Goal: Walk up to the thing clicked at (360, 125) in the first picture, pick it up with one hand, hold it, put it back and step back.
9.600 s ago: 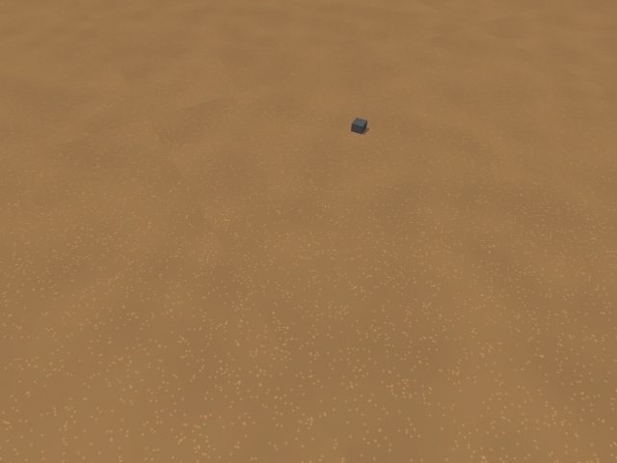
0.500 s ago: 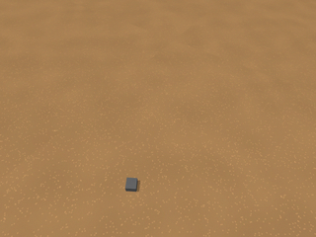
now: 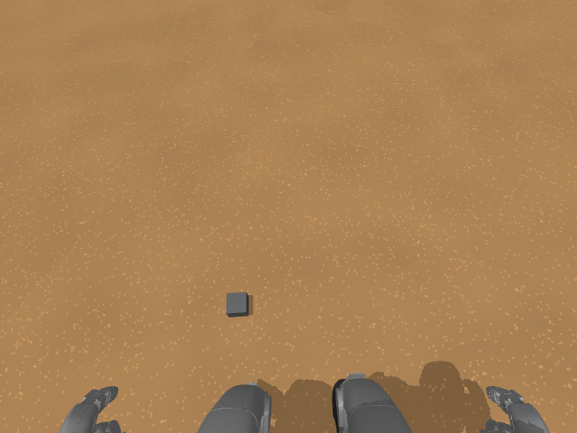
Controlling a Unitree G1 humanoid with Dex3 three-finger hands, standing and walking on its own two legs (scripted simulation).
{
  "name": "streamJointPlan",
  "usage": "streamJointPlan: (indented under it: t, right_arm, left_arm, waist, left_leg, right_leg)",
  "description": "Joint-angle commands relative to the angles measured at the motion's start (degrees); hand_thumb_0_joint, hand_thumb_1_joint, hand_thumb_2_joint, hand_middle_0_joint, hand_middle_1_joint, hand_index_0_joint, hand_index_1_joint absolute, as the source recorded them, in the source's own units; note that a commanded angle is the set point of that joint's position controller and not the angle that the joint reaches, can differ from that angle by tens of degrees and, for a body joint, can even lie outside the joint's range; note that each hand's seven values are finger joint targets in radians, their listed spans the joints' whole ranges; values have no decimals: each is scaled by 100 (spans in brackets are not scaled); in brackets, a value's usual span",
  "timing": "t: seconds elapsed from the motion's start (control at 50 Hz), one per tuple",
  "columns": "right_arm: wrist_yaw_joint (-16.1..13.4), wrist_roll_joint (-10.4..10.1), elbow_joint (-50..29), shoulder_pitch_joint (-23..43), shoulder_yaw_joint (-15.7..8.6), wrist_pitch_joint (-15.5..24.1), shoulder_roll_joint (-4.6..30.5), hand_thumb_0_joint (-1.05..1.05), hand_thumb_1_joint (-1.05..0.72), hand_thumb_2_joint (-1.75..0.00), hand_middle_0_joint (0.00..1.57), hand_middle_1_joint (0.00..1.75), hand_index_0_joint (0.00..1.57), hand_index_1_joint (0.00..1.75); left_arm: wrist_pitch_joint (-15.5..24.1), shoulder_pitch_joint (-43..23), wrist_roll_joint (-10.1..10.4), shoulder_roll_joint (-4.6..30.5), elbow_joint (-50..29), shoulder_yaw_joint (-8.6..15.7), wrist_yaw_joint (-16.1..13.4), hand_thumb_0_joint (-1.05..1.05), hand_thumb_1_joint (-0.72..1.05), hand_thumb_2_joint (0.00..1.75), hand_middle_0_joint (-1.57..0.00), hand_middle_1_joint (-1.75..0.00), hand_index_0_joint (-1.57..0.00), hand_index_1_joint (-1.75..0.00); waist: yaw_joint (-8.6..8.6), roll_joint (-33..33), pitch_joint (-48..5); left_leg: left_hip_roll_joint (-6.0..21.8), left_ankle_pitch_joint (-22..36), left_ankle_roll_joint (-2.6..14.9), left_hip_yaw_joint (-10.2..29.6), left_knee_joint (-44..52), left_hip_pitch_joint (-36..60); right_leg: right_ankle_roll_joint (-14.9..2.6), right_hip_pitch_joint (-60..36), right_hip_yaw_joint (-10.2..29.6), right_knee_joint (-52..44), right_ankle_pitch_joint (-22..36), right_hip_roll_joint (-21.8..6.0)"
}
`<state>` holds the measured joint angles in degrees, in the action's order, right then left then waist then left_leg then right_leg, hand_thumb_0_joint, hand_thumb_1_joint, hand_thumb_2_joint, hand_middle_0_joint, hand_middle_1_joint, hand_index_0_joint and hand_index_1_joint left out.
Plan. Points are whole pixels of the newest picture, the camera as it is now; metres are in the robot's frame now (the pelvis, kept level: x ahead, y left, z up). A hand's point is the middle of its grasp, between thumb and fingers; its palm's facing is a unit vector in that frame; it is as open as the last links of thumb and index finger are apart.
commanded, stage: walk up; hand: left
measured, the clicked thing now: (237, 304) +0.48 +0.23 -0.73
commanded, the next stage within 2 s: none
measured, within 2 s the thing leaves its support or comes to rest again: neither
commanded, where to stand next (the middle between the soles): +0.09 -0.01 m, yaw -1 degrees
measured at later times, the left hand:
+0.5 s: hand out of the picture +0.01 +0.28 -0.14, palm faces +0.01 -0.93 -0.36, open 7.4 cm
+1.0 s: hand out of the picture +0.08 +0.33 -0.17, palm faces +0.01 -0.93 -0.37, open 7.4 cm
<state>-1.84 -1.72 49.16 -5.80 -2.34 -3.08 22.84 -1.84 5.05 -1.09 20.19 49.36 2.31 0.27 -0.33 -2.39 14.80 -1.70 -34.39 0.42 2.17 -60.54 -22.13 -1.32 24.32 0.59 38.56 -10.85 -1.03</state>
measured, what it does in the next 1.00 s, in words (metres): steps on the spot: left foot, then right foot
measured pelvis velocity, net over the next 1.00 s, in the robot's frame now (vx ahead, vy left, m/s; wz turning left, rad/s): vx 0.00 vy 0.05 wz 0.02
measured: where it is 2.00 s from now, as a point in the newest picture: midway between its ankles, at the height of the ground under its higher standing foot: outside the picture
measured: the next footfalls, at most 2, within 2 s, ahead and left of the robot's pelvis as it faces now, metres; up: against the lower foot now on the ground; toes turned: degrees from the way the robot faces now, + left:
left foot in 0.22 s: -0.02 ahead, +0.12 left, +0.00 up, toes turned +3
right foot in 0.50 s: +0.04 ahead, -0.11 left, +0.00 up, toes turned +1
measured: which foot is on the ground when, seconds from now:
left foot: up 0.00-0.20, down 0.22-0.56, up 0.58-0.84, down 0.86-1.00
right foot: down 0.00-0.28, up 0.30-0.48, down 0.50-0.88, up 0.90-1.00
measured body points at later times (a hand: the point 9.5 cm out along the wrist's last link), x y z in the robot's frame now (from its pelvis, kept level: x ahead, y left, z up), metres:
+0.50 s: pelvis -0.02 +0.01 +0.02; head -0.01 +0.02 +0.46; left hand +0.01 +0.33 -0.12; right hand +0.03 -0.32 -0.09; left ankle -0.06 +0.12 -0.72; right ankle -0.01 -0.12 -0.71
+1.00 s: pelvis +0.00 +0.05 -0.01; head +0.07 +0.08 +0.43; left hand +0.08 +0.37 -0.14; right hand +0.14 -0.25 -0.11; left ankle +0.14 +0.17 -0.72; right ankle -0.03 -0.09 -0.66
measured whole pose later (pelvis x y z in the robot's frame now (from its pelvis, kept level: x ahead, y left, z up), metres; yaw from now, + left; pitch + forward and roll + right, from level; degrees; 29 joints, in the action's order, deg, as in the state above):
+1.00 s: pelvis +0.00 +0.05 -0.01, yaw +1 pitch -4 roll +0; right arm -0.8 0.3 49.1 -5.1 -1.6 -0.1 19.4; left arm -4.0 9.2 0.8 24.5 48.3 2.5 -1.2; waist -1.8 3.6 13.2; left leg 1.3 -7.5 1.6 -2.8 -38.1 -26.6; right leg -1.2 23.7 6.4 68.1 -32.5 3.1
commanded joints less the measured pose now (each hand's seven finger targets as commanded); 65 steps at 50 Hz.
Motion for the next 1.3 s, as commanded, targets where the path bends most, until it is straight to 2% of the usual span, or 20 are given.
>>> streamJointPlan:
  t: [0.0, 0.1, 0.2, 0.24, 0.26, 0.32, 0.44, 0.5, 0.54, 0.56, 0.74, 0.8, 0.84, 0.86, 0.9, 1.2, 1.22, 1.24, 1.26, 1.28]
  right_arm:
    - [-115, -28, -76, -1100, -356, 39, 1156, 0, -90, -90, 20, 30, 20, 30]
    - [9, 162, 95, -956, -218, 195, 1130, 0, -90, -90, 20, 30, 20, 30]
    - [116, 369, 634, -1497, -253, 332, 1016, 0, -90, -90, 20, 30, 20, 30]
    - [144, 517, 344, -704, -352, 359, 1587, 0, -90, -90, 20, 30, 20, 30]
    - [168, 465, 231, -319, -373, 373, 1858, 0, -90, -90, 20, 30, 20, 30]
    - [137, 504, 126, 289, -126, 526, 1054, 0, -90, -90, 20, 30, 20, 30]
    - [330, 521, 165, -1079, -513, 402, 1589, 0, -90, -90, 20, 30, 20, 30]
    - [407, 379, -103, -687, -439, 357, 1308, 0, -90, -90, 20, 30, 20, 30]
    - [404, 235, -544, -339, -246, 456, 825, 0, -90, -90, 20, 30, 20, 30]
    - [332, 319, -525, -314, -321, 430, 1101, 0, -90, -90, 20, 30, 20, 30]
    - [293, 126, -79, -730, -280, 493, 786, 0, -90, -90, 20, 30, 20, 30]
    - [46, 108, 149, -1221, -363, 429, 936, 0, -90, -90, 20, 30, 20, 30]
    - [-75, 219, 178, -1502, -506, 454, 1458, 0, -90, -90, 20, 30, 20, 30]
    - [-97, 245, 47, -1377, -548, 465, 1749, 0, -90, -90, 20, 30, 20, 30]
    - [-65, 176, -319, -530, -603, 420, 1994, 0, -90, -90, 20, 30, 20, 30]
    - [-8, 442, -673, -97, -618, 196, 1640, 0, -90, -90, 20, 30, 20, 30]
    - [-10, 407, -693, -185, -501, 173, 1263, 0, -90, -90, 20, 30, 20, 30]
    - [-64, 303, -772, 105, -388, 212, 864, 0, -90, -90, 20, 30, 20, 30]
    - [-176, 309, -692, 474, -622, 233, 1451, 0, -90, -90, 20, 30, 20, 30]
    - [-147, 254, -477, 125, -699, 271, 1647, 0, -90, -90, 20, 30, 20, 30]
  left_arm:
    - [27, -60, -29, 1483, -596, 464, -175, 0, 90, 90, -20, -30, -20, -30]
    - [116, 185, -129, 1366, -472, 464, -189, 0, 90, 90, -20, -30, -20, -30]
    - [11, 140, -35, 1589, -283, 500, -57, 0, 90, 90, -20, -30, -20, -30]
    - [48, -68, 86, 976, -320, 300, -55, 0, 90, 90, -20, -30, -20, -30]
    - [91, -613, 39, 1557, -186, 524, -98, 0, 90, 90, -20, -30, -20, -30]
    - [240, 23, 136, 1035, 114, 362, 50, 0, 90, 90, -20, -30, -20, -30]
    - [488, 32, 1, 1373, 99, 345, 68, 0, 90, 90, -20, -30, -20, -30]
    - [682, 1125, -48, 1347, 394, 385, 17, 0, 90, 90, -20, -30, -20, -30]
    - [728, 1892, -106, 2175, 533, 625, -73, 0, 90, 90, -20, -30, -20, -30]
    - [712, 1710, -74, 2259, 390, 629, -53, 0, 90, 90, -20, -30, -20, -30]
    - [570, 727, 65, 1426, -72, 233, -103, 0, 90, 90, -20, -30, -20, -30]
    - [146, 254, 119, 1458, -537, 261, -73, 0, 90, 90, -20, -30, -20, -30]
    - [-29, 609, 174, 1105, -601, 170, -103, 0, 90, 90, -20, -30, -20, -30]
    - [-100, 996, 230, 1033, -562, 184, -130, 0, 90, 90, -20, -30, -20, -30]
    - [-257, 1746, 239, 1337, -219, 220, -232, 0, 90, 90, -20, -30, -20, -30]
    - [-175, 2743, -91, 1383, 214, 684, 216, 0, 90, 90, -20, -30, -20, -30]
    - [-138, 2624, -160, 1571, 159, 765, 203, 0, 90, 90, -20, -30, -20, -30]
    - [-133, 1879, -272, 2163, -248, 844, 158, 0, 90, 90, -20, -30, -20, -30]
    - [-107, 916, -278, 2581, -616, 816, 137, 0, 90, 90, -20, -30, -20, -30]
    - [-47, 316, -269, 2325, -790, 749, 116, 0, 90, 90, -20, -30, -20, -30]
  waist:
    - [2, 1388, -2497]
    - [-289, 1471, -2496]
    - [44, 1146, -1559]
    - [8, -1047, -820]
    - [229, -786, -209]
    - [-268, -435, -207]
    - [495, -1123, -990]
    - [-112, -417, -1415]
    - [-525, 1425, -1650]
    - [-457, 867, -1211]
    - [31, 1452, -960]
    - [351, 1392, -1061]
    - [444, 274, -1431]
    - [295, -655, -1846]
    - [-18, -675, -1976]
    - [-392, -819, -1720]
    - [-443, 281, -1251]
    - [-558, 2188, -649]
    - [-422, 1569, -39]
    - [-80, 1270, 120]
  left_leg:
    - [-291, 187, -23, 498, -1409, -134]
    - [-26, 231, -201, 134, 793, -484]
    - [-37, 1319, 196, -388, 3831, 1460]
    - [1771, -749, 820, 2820, 5174, 922]
    - [2337, -1897, 1367, 3222, 5445, -953]
    - [1248, 921, 845, 1088, 4653, -386]
    - [1279, 294, 1135, 1224, 4280, 1912]
    - [1019, 1997, 835, 457, 2860, 1339]
    - [-109, 779, 245, -337, 760, -1671]
    - [289, 249, 236, 347, 581, -1742]
    - [259, 2213, -99, -371, 1897, 500]
    - [-172, 3649, -88, -929, 2755, 1384]
    - [650, 5043, 127, -116, 3223, 1687]
    - [1961, 5794, 706, 1547, 3705, 1572]
    - [2742, 4062, 1577, 2606, 4072, 857]
    - [1517, -450, 487, 393, 3535, -840]
    - [892, -756, 149, -133, 2494, -1502]
    - [-17, -175, -116, -655, 489, -1969]
    - [4, 387, -132, 584, -435, -1026]
    - [138, 798, -61, 576, -650, -308]
  right_leg:
    - [-1180, -1398, 1264, -1151, 1858, -1308]
    - [-1032, -2114, 1521, -1707, -2093, -1210]
    - [-492, -285, 1123, -1469, -2306, -1164]
    - [154, 1207, 50, 313, -1851, 60]
    - [133, 328, 500, 1176, -1868, -28]
    - [19, -355, 505, 722, -1084, 102]
    - [119, 211, -282, -514, -1817, 229]
    - [-103, -1810, -320, -2293, -513, 186]
    - [-947, -3940, 2949, -2407, -646, -1612]
    - [-1384, -3194, 3476, -2447, -1085, -2287]
    - [-779, -890, 118, -1359, 3432, -830]
    - [-471, -101, -184, 1, 1849, -330]
    - [-188, 113, 13, 967, -34, 52]
    - [-43, 176, 164, 1999, -2260, 455]
    - [-69, -191, 743, 3469, -2644, 398]
    - [-114, -1783, -282, -809, -2015, 308]
    - [-339, -1556, 697, -1628, -2625, -41]
    - [-1001, 197, 3444, -2814, -4725, -1675]
    - [-1498, 2011, 4229, -3303, -5330, -2230]
    - [-1354, 2406, 3510, -2998, -4582, -2071]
